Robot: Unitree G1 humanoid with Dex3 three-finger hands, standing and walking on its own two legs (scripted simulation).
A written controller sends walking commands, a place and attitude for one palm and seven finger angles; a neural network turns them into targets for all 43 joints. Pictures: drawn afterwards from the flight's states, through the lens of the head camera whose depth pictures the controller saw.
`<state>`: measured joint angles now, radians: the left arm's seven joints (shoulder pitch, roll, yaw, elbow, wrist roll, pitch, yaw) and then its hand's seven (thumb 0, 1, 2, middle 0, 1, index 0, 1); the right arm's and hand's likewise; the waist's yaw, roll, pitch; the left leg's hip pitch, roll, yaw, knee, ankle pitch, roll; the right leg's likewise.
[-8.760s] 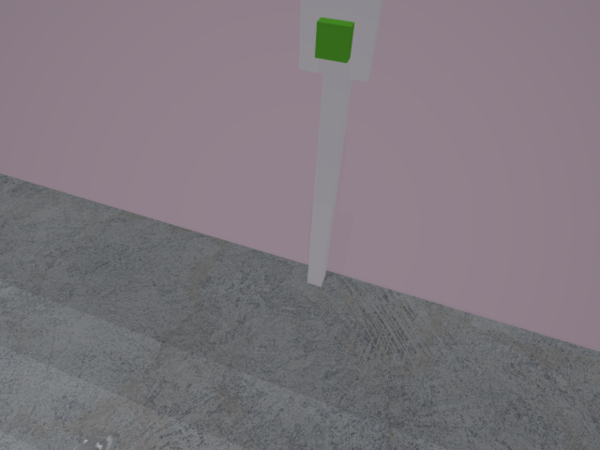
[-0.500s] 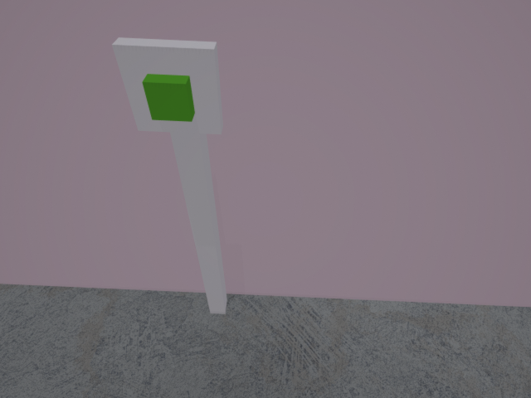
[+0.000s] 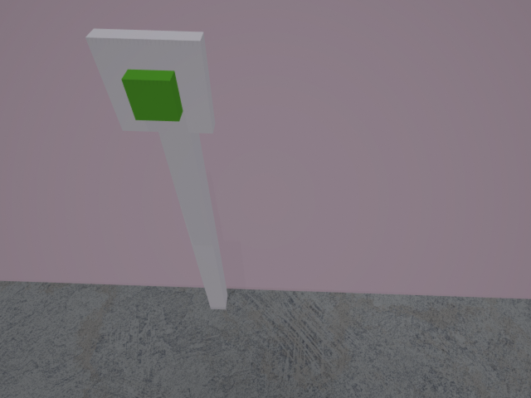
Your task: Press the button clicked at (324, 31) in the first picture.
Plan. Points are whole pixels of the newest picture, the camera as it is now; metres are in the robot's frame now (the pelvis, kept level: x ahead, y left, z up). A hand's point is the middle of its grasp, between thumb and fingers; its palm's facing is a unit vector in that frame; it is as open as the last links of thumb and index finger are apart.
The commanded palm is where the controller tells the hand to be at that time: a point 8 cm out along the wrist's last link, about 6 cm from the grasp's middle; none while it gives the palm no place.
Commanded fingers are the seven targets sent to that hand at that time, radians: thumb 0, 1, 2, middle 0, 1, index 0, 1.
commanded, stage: come to a stop and stand still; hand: left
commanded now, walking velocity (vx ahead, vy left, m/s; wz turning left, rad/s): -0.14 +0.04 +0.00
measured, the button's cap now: (154, 95) +0.50 +0.21 +0.20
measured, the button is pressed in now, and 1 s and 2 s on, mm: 0 0 0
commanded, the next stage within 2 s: look again from close up in 1.88 s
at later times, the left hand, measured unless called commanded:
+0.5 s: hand out of the picture +0.01 +0.20 -0.17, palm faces +0.00 -0.97 -0.25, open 7.3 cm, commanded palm none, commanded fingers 0.00 0.90 0.90 -0.20 -0.30 -0.20 -0.30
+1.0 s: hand out of the picture -0.06 +0.19 -0.16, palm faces -0.03 -0.98 -0.22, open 7.3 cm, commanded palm none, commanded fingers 0.00 0.90 0.90 -0.20 -0.30 -0.20 -0.30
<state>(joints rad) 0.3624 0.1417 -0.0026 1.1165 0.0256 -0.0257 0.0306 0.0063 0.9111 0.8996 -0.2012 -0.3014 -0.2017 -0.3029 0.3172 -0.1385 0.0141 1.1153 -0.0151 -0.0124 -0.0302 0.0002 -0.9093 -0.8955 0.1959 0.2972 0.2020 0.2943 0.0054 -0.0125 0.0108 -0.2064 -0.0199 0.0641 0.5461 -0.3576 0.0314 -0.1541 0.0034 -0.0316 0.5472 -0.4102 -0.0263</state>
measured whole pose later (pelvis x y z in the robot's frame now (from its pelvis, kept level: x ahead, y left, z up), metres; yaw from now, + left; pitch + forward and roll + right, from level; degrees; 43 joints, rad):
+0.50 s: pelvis -0.02 +0.01 +0.00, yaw -1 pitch +1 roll +0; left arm 0.26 0.18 0.01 0.99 0.02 -0.02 0.06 0.01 0.91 0.90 -0.20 -0.30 -0.20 -0.30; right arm 0.18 -0.18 -0.02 0.96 -0.02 0.01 -0.02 0.00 -0.91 -0.90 0.19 0.30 0.20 0.29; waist 0.00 0.00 0.04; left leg -0.27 -0.01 0.09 0.60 -0.36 0.04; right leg -0.21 0.01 -0.02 0.59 -0.39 -0.02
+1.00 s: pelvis -0.06 +0.01 +0.01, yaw -1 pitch +1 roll +1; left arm 0.31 0.18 -0.02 1.05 0.02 0.00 0.02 0.01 0.91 0.90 -0.20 -0.30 -0.20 -0.30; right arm 0.30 -0.20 0.01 1.06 -0.02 0.00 -0.01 0.00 -0.91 -0.90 0.20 0.30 0.20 0.29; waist -0.01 0.01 0.02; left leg -0.24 -0.03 0.10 0.44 -0.21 0.05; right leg -0.22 -0.01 -0.01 0.50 -0.29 -0.01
